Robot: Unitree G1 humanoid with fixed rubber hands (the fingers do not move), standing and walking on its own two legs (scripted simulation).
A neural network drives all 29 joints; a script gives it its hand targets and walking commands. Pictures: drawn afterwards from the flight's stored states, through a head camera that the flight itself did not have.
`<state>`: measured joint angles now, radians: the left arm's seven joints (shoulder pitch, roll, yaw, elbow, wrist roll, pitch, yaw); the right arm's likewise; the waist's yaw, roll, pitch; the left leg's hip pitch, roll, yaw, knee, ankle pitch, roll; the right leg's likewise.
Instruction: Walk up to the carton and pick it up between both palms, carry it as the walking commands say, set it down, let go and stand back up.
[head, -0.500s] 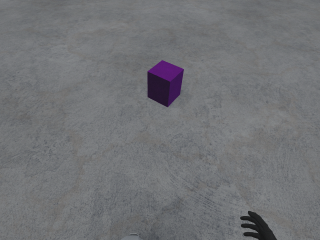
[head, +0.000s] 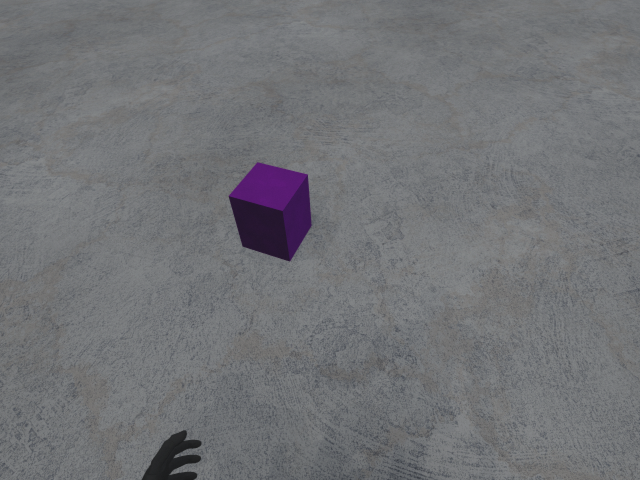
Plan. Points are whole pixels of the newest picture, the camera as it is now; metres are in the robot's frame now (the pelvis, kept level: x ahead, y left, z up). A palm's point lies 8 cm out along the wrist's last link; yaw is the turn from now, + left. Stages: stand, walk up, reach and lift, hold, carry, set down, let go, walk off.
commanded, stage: walk up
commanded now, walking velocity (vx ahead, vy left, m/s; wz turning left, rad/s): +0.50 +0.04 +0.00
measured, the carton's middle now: (273, 212) +1.22 +0.09 -0.62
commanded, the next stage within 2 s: none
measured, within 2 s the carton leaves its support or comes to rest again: neither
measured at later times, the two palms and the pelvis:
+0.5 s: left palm out of the picture +0.15 +0.28 -0.15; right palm (412, 328) +0.36 -0.17 -0.10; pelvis +0.22 +0.06 +0.00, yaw +0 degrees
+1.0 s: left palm (197, 239) +0.65 +0.22 -0.13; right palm (414, 347) +0.34 -0.17 -0.13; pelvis +0.48 +0.02 -0.01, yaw +0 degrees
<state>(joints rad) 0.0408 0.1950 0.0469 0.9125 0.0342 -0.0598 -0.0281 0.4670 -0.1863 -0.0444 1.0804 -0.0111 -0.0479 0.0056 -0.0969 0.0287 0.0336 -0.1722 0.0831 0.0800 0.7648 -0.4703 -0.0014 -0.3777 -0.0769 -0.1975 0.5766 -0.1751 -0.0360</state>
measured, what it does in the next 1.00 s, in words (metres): walks ahead: left foot, then right foot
